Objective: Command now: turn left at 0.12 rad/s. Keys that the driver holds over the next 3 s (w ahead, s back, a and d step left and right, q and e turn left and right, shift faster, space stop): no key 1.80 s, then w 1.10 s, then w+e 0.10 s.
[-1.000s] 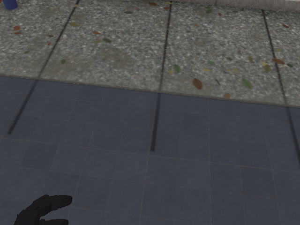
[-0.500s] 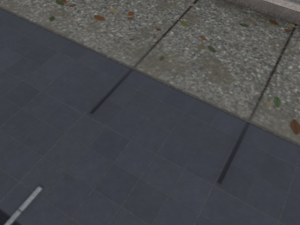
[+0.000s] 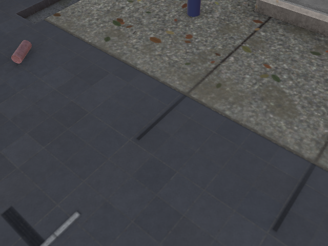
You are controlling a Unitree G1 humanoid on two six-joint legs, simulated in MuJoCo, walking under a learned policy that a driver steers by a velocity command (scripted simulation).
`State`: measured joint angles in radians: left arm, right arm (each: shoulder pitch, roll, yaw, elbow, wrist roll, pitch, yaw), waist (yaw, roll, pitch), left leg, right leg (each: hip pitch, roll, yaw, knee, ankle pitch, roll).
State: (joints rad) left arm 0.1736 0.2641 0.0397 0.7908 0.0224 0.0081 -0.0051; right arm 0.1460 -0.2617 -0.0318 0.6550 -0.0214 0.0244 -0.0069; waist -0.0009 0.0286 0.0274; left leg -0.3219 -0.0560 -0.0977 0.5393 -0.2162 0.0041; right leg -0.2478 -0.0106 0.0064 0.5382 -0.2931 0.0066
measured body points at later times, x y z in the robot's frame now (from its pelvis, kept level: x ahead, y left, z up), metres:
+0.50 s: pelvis +0.02 -0.02 +0.00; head +0.02 -0.02 +0.45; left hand +0.12 +0.24 -0.12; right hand +0.12 -0.28 -0.12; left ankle +0.04 +0.11 -0.73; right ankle +0.00 -0.13 -0.73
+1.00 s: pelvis +0.02 -0.03 +0.01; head +0.03 -0.03 +0.46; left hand +0.07 +0.23 -0.14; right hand +0.08 -0.29 -0.14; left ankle +0.04 +0.11 -0.73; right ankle +0.00 -0.13 -0.73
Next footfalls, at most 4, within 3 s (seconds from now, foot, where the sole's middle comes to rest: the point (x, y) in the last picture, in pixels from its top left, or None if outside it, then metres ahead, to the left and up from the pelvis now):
2.12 left None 0.15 0.12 -0.77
2.62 right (201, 237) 0.53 -0.09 -0.77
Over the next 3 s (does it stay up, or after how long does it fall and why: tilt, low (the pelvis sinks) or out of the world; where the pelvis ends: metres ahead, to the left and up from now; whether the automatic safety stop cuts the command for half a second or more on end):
stays up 0.54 0.00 0.01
